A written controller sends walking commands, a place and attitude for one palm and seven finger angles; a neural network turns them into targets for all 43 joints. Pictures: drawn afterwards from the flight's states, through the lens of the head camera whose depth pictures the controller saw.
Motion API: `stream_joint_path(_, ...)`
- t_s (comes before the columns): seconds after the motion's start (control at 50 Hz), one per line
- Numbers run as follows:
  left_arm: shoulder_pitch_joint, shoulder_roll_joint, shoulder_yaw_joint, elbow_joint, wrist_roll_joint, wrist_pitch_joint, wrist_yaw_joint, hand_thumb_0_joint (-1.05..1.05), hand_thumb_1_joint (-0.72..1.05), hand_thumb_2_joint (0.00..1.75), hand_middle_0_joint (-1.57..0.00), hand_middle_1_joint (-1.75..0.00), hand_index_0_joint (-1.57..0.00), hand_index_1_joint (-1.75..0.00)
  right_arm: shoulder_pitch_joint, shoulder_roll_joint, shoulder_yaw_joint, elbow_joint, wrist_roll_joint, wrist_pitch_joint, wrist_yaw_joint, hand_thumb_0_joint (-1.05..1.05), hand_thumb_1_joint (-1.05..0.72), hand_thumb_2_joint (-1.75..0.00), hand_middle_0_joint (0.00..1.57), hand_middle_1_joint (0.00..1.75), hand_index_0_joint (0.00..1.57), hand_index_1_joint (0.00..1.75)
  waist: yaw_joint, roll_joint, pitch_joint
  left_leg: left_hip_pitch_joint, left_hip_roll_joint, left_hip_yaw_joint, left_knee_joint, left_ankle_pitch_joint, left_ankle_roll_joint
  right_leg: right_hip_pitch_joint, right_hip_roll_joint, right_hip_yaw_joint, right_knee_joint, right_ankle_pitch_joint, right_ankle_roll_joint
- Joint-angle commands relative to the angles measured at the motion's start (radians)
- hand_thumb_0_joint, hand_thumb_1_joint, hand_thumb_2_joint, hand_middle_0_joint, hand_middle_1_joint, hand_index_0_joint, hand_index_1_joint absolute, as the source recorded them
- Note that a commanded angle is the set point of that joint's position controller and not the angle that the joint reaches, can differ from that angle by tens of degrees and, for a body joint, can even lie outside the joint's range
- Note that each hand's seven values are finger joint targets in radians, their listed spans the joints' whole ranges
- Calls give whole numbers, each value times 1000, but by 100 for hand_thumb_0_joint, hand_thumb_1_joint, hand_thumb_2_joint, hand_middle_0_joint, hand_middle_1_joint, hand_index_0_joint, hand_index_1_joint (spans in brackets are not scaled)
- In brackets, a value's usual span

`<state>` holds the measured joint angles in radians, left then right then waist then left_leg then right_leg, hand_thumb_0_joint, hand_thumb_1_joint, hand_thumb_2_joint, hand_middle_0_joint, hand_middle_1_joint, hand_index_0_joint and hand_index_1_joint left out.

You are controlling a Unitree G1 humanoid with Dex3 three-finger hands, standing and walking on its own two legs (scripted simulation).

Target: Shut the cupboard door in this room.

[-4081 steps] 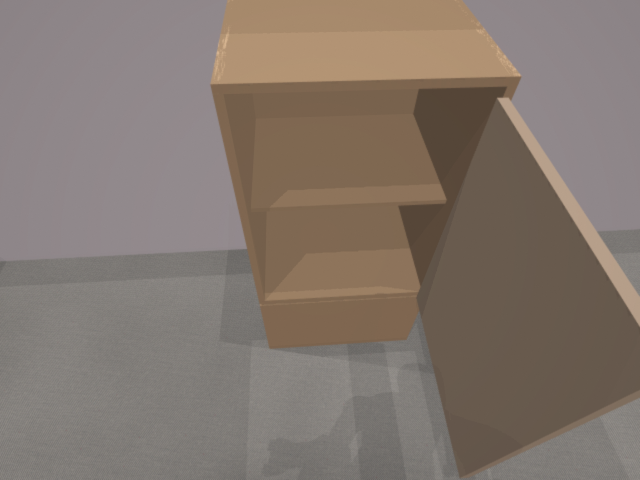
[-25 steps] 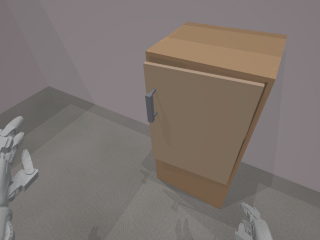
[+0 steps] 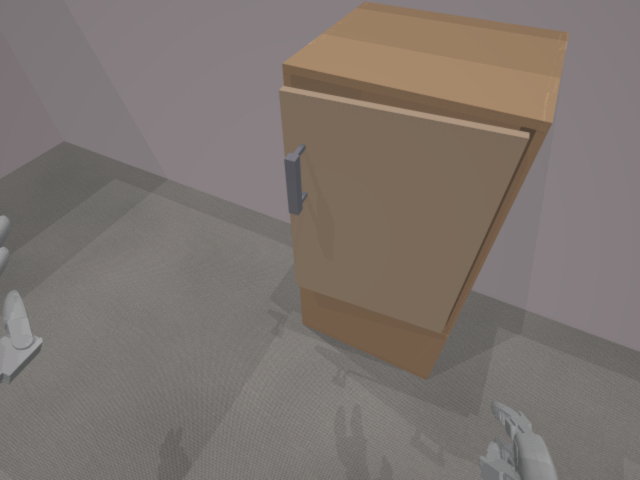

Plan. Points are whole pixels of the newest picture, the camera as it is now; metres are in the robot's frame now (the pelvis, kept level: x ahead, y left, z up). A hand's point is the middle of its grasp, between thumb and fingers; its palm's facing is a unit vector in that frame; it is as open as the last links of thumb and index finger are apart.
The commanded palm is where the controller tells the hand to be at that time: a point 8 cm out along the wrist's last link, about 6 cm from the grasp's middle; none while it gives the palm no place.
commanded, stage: step back with the hand held close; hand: left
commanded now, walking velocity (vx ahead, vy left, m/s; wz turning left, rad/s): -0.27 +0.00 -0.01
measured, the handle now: (298, 179) +0.66 +0.09 -0.02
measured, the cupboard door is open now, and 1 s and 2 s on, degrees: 5 5 5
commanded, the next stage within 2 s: stop stepping back and stand still in 0.98 s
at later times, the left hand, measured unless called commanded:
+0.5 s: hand out of the picture +0.13 +0.26 +0.18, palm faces +0.49 -0.76 -0.42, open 7.4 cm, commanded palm +0.06 +0.30 +0.18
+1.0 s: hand out of the picture +0.03 +0.28 +0.18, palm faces +0.57 -0.70 -0.42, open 7.4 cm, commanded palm -0.05 +0.31 +0.18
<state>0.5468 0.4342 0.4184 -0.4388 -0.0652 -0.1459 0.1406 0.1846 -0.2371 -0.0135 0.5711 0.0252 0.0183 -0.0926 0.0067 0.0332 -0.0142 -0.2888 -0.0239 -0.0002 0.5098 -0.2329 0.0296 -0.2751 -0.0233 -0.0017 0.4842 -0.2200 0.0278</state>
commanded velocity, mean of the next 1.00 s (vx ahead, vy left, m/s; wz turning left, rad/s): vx -0.36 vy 0.00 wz -0.07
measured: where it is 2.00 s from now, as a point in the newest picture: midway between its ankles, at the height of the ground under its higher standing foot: outside the picture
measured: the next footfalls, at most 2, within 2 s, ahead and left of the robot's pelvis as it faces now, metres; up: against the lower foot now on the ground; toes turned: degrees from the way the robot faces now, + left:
right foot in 1.12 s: -0.22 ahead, -0.10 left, +0.00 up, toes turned +3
left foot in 1.28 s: -0.07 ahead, +0.10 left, +0.01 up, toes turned +5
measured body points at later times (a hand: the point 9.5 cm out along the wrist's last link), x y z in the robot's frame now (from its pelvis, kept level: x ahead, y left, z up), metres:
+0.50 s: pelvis -0.07 -0.01 -0.01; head -0.07 +0.01 +0.43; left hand +0.10 +0.30 +0.20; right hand +0.09 -0.25 -0.09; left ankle +0.02 +0.10 -0.73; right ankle +0.02 -0.14 -0.74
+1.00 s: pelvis -0.15 -0.01 -0.02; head -0.14 +0.02 +0.43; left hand +0.00 +0.32 +0.20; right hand +0.04 -0.23 -0.09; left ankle -0.03 +0.11 -0.74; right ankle -0.10 -0.14 -0.70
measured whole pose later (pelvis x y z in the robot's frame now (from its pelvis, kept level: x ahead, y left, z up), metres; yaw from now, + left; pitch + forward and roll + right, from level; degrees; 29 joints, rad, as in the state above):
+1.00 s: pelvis -0.15 -0.01 -0.02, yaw +8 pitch +0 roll -4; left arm 0.47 0.46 0.49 -0.55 -0.03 -0.25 0.18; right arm 0.20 -0.18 -0.03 0.63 0.00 -0.10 -0.06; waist -0.03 0.01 0.02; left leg -0.52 0.09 0.02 0.64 -0.12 0.03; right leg -0.48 0.08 0.01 0.92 -0.41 0.02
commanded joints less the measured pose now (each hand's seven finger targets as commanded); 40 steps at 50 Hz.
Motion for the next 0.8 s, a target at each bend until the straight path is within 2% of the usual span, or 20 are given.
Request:
stream_joint_path(0.0,-16,169,131,-202,5,-68,26,0,90,90,-20,-30,-20,-30,-90,-131,-37,-170,1,-53,-14,0,-90,-90,20,30,20,30,0,31,-108,-222,116,-86,-143,19,26,222,-9,21,39,190,-12)
stream_joint_path(0.06,-29,200,169,-227,20,-88,33,0,90,90,-20,-30,-20,-30,-86,-144,-39,-169,-4,-68,-15,0,-90,-90,20,30,20,30,0,74,-89,-352,125,-114,-181,-199,47,273,5,30,71,133,-10)
stream_joint_path(0.08,-35,166,141,-238,22,-96,30,0,90,90,-20,-30,-20,-30,-80,-132,-33,-172,-2,-75,-14,0,-90,-90,20,30,20,30,-6,78,-84,-383,127,-120,-187,-236,50,283,8,26,87,133,-10)
stream_joint_path(0.14,-67,168,147,-253,33,-112,36,0,90,90,-20,-30,-20,-30,-66,-138,-35,-170,-6,-94,-13,0,-90,-90,20,30,20,30,-9,94,-65,-463,137,-129,-194,-361,64,295,17,39,122,90,-10)
stream_joint_path(0.16,-78,194,171,-258,37,-117,37,0,90,90,-20,-30,-20,-30,-68,-145,-37,-165,-9,-103,-14,0,-90,-90,20,30,20,30,-7,98,-63,-474,139,-137,-195,-391,67,293,22,43,125,70,-10)
stream_joint_path(0.18,-90,161,144,-265,40,-124,37,0,90,90,-20,-30,-20,-30,-58,-136,-33,-163,-9,-109,-13,0,-90,-90,20,30,20,30,-12,107,-62,-490,140,-139,-192,-399,67,296,20,40,139,62,-12)
stream_joint_path(0.24,-108,161,145,-263,46,-136,42,0,90,90,-20,-30,-20,-30,-45,-137,-36,-157,-12,-127,-9,0,-90,-90,20,30,20,30,-12,85,-50,-508,132,-132,-156,-437,65,263,15,65,134,4,-18)
stream_joint_path(0.26,-110,188,171,-264,48,-138,43,0,90,90,-20,-30,-20,-30,-45,-144,-39,-149,-17,-133,-10,0,-90,-90,20,30,20,30,-10,68,-55,-482,127,-129,-138,-437,60,235,8,80,107,-22,-22)
stream_joint_path(0.34,-120,170,141,-265,40,-146,52,0,90,90,-20,-30,-20,-30,-28,-123,-33,-135,-20,-141,1,0,-90,-90,20,30,20,30,-18,-20,-31,-344,63,-81,5,-354,20,22,-72,170,-61,-214,-66)
stream_joint_path(0.36,-125,205,168,-280,38,-147,57,0,90,90,-20,-30,-20,-30,-33,-130,-37,-126,-25,-141,1,0,-90,-90,20,30,20,30,-18,-6,-33,-286,54,-68,23,-313,9,-36,-84,183,-92,-224,-76)
stream_joint_path(0.4,-109,182,144,-286,31,-153,61,0,90,90,-20,-30,-20,-30,-33,-114,-28,-120,-22,-141,5,0,-90,-90,20,30,20,30,-22,-15,-49,-247,61,-78,-3,-267,5,-56,-81,140,-85,-207,-70)
stream_joint_path(0.46,-65,206,186,-256,33,-158,68,0,90,90,-20,-30,-20,-30,-42,-131,-39,-120,-19,-138,0,0,-90,-90,20,30,20,30,-18,31,-62,-332,93,-102,-80,-337,24,38,-32,100,-39,-178,-44)
stream_joint_path(0.52,-45,182,187,-260,40,-167,62,0,90,90,-20,-30,-20,-30,-44,-137,-38,-130,-13,-144,-2,0,-90,-90,20,30,20,30,-11,124,-90,-523,175,-175,-207,-416,65,247,41,41,173,-21,-18)
stream_joint_path(0.56,-25,197,212,-245,46,-170,55,0,90,90,-20,-30,-20,-30,-56,-142,-46,-134,-14,-155,-3,0,-90,-90,20,30,20,30,-4,152,-108,-581,216,-201,-239,-452,86,323,78,34,257,67,-8)
stream_joint_path(0.6,-26,180,206,-236,53,-174,46,0,90,90,-20,-30,-20,-30,-57,-147,-52,-143,-12,-161,0,0,-90,-90,20,30,20,30,-5,146,-77,-678,238,-188,-220,-555,104,367,82,67,301,46,-7)
stream_joint_path(0.66,-64,200,222,-279,58,-174,38,0,90,90,-20,-30,-20,-30,-43,-142,-57,-136,-17,-164,5,0,-90,-90,20,30,20,30,-11,63,-70,-614,174,-95,-78,-559,71,244,29,170,208,-6,-37)
stream_joint_path(0.72,-98,183,167,-307,40,-154,51,0,90,90,-20,-30,-20,-30,-20,-92,-45,-110,-27,-154,23,0,-90,-90,20,30,20,30,-24,-124,-55,-315,52,-12,205,-365,-12,-147,-167,384,-105,-235,-126)
stream_joint_path(0.74,-121,201,160,-311,38,-145,62,0,90,90,-20,-30,-20,-30,-19,-77,-42,-91,-29,-143,31,0,-90,-90,20,30,20,30,-28,-208,-67,-180,23,19,315,-271,-34,-259,-235,413,-206,-305,-152)
stream_joint_path(0.76,-154,228,171,-334,37,-141,75,0,90,90,-20,-30,-20,-30,-14,-79,-47,-74,-30,-132,37,0,-90,-90,20,30,20,30,-35,-224,-90,-87,10,27,384,-219,-42,-311,-270,412,-255,-294,-171)
stream_joint_path(0.78,-148,218,157,-331,37,-139,77,0,90,90,-20,-30,-20,-30,-15,-66,-43,-68,-27,-122,37,0,-90,-90,20,30,20,30,-41,-241,-112,-29,15,22,402,-210,-38,-328,-273,359,-250,-279,-165)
